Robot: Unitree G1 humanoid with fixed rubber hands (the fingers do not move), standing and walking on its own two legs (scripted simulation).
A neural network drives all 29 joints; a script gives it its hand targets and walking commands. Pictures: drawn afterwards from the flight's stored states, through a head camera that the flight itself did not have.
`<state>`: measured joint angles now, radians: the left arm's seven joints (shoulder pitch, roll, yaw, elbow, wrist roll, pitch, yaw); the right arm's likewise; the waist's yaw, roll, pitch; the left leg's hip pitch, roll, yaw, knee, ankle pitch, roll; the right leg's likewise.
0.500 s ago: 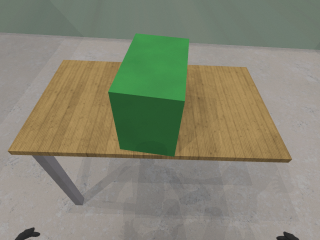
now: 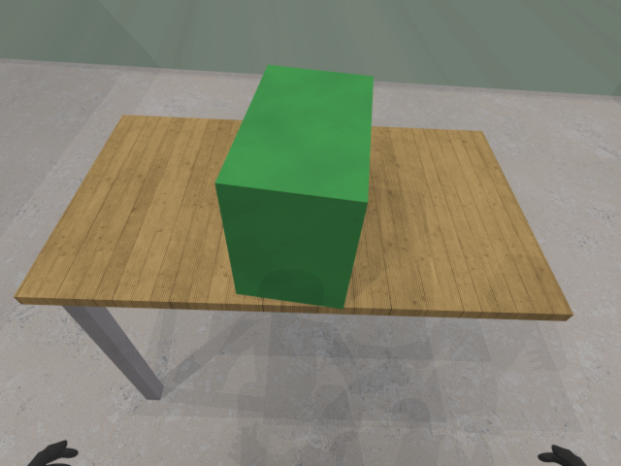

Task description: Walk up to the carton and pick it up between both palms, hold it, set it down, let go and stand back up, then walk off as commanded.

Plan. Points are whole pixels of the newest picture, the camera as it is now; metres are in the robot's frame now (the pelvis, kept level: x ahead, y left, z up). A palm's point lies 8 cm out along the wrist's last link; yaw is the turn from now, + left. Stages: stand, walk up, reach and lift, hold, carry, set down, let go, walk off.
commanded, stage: walk up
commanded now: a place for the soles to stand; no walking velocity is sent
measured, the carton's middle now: (304, 185) +0.56 +0.04 +0.03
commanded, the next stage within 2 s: reach and lift in 0.98 s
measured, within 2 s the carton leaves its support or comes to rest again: neither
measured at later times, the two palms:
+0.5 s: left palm out of the picture +0.09 +0.31 -0.07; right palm out of the picture +0.11 -0.36 -0.05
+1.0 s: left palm out of the picture +0.10 +0.30 -0.06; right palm out of the picture +0.11 -0.36 -0.05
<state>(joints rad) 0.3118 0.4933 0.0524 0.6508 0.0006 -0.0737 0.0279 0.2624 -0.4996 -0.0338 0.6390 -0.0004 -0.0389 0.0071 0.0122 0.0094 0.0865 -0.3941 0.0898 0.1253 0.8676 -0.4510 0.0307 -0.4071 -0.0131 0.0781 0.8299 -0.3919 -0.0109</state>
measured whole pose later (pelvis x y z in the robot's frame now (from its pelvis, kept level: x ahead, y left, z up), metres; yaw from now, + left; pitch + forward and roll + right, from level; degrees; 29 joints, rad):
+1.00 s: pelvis -0.01 -0.03 +0.00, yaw -1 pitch -2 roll +0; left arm 0.29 0.49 0.05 0.65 0.00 -0.05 0.01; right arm 0.26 -0.50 -0.03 0.64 0.00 -0.06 0.01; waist 0.01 0.00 0.08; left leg -0.39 0.11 0.12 0.84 -0.42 0.01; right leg -0.41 -0.02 0.07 0.82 -0.39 0.02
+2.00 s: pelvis +0.00 -0.03 +0.04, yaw +0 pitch -3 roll +0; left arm 0.12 0.41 0.04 0.45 -0.06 -0.01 -0.05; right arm 0.23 -0.14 -0.11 0.48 -0.01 -0.31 -0.06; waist 0.01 -0.03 0.09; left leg -0.18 0.08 0.12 0.45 -0.22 -0.02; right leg -0.17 -0.03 0.05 0.41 -0.19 0.03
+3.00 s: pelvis +0.02 -0.03 +0.04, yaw +0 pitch -1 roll -1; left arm 0.03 0.39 0.02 0.17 -0.26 0.09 -0.10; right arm 0.13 -0.05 0.02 0.05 0.07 0.00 -0.21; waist 0.01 0.02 0.06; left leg -0.17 0.08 0.12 0.44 -0.25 -0.02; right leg -0.16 -0.03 0.05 0.36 -0.20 0.05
